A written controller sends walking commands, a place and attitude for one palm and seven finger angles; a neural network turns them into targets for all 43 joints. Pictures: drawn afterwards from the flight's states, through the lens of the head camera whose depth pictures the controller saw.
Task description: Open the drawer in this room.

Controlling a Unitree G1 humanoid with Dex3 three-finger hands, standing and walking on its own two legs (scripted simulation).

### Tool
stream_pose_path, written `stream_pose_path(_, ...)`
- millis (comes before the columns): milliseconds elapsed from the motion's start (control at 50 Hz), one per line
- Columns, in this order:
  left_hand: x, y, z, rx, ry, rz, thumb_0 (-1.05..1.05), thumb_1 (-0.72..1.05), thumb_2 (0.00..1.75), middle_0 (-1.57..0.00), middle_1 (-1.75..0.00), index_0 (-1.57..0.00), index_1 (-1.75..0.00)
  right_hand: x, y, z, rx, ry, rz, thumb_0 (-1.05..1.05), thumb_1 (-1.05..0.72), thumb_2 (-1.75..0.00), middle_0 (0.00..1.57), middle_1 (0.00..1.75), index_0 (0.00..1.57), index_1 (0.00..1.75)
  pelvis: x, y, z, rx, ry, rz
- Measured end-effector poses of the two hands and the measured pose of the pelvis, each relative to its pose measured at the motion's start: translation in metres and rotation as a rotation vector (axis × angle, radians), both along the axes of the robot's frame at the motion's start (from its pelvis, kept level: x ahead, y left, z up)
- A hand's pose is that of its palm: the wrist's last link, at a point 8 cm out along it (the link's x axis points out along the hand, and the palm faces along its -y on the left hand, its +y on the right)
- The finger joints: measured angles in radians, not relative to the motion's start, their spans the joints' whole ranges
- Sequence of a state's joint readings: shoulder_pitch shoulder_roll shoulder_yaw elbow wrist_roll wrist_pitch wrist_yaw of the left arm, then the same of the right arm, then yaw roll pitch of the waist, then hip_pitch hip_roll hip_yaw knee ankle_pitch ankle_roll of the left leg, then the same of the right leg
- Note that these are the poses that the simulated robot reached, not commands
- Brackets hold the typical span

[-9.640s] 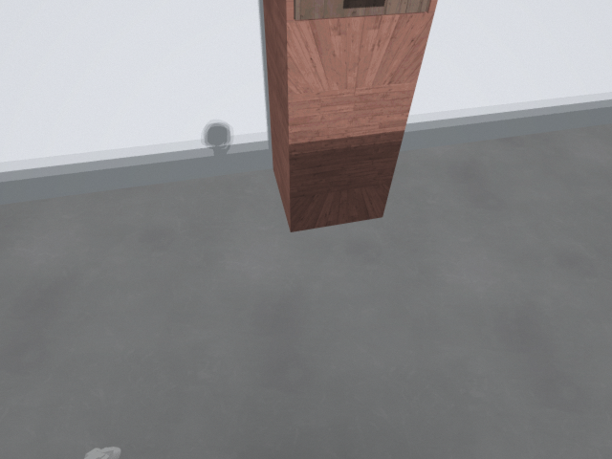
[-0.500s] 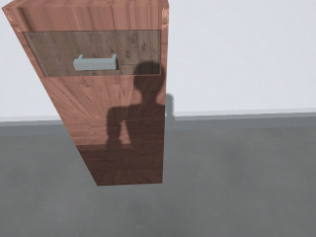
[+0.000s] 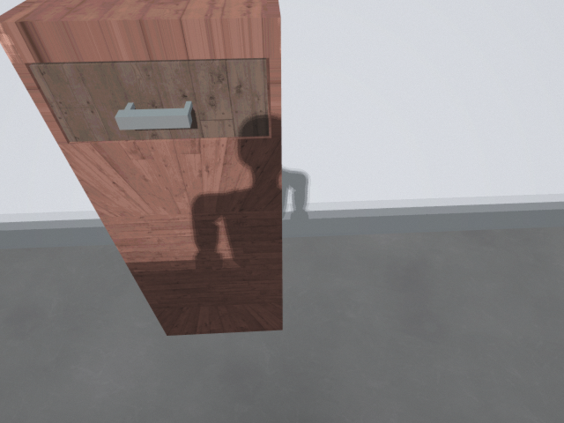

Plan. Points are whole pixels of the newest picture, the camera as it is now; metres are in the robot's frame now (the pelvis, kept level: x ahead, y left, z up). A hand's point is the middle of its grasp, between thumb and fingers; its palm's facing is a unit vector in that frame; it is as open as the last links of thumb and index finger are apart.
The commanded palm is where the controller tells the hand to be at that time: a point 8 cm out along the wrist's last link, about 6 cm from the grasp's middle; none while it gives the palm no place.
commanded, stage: shuffle to correct the standing spot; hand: left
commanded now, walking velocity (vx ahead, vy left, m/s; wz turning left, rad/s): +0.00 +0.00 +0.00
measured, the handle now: (157, 112) +0.57 +0.25 +0.17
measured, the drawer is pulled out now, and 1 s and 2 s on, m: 0.00 0.00 0.00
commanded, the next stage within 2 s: come to a stop and stand still in 0.40 s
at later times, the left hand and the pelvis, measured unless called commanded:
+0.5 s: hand out of the picture +0.02 +0.17 -0.18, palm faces +0.09 -0.98 -0.16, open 7.4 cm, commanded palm none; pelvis +0.03 +0.01 +0.00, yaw +3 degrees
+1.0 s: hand out of the picture +0.11 +0.20 -0.19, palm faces +0.16 -0.96 -0.21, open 7.3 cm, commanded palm none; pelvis +0.07 +0.01 -0.01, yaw +5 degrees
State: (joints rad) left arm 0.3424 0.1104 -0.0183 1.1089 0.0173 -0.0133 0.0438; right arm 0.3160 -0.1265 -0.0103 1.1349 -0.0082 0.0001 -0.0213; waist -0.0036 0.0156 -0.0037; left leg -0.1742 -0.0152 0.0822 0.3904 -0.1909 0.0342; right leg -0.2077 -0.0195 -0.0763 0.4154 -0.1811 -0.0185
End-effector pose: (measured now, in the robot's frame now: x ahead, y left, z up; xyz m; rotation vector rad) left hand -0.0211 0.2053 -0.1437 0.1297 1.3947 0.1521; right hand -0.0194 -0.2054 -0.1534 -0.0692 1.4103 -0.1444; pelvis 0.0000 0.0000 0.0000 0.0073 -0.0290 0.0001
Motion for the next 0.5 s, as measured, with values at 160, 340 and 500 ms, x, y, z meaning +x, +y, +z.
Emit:
stream_pose_path(160, -0.011, -0.013, -0.002, -0.015, 0.018, 0.015, 0.01, 0.91, 0.90, -0.20, -0.30, -0.20, -0.30, -0.005, -0.007, 0.000, -0.005, 0.011, 0.002, 0.00, -0.91, -0.90, 0.20, 0.30, 0.20, 0.30, -0.001, -0.007, -0.001, -0.001, 0.006, 0.002)
stream_pose_path(340, -0.010, -0.006, -0.013, -0.026, 0.015, 0.090, 0.01, 0.91, 0.90, -0.20, -0.30, -0.20, -0.30, -0.013, -0.015, 0.002, -0.043, 0.072, 0.025, 0.00, -0.91, -0.90, 0.20, 0.29, 0.20, 0.30, 0.010, -0.005, -0.007, -0.024, 0.021, 0.050)
stream_pose_path(500, 0.030, 0.013, -0.008, -0.024, 0.002, 0.059, 0.01, 0.91, 0.90, -0.19, -0.30, -0.20, -0.30, -0.015, -0.004, 0.008, -0.051, 0.101, -0.007, 0.00, -0.91, -0.90, 0.20, 0.29, 0.20, 0.30, 0.035, 0.006, -0.005, -0.010, 0.037, 0.057)
